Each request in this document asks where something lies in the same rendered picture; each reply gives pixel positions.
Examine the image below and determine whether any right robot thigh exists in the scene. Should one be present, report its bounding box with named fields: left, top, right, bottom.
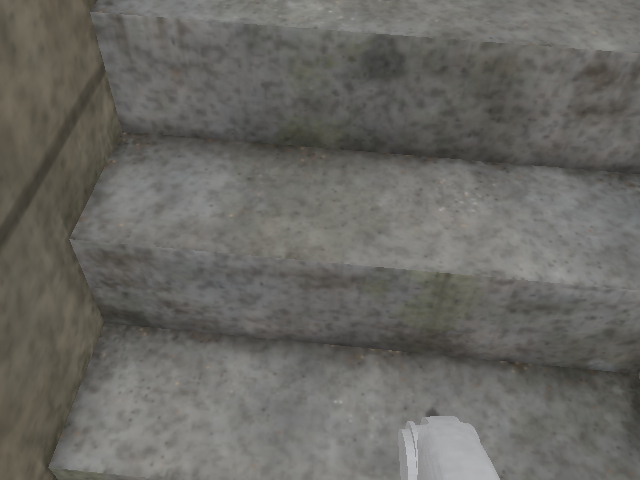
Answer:
left=398, top=416, right=500, bottom=480

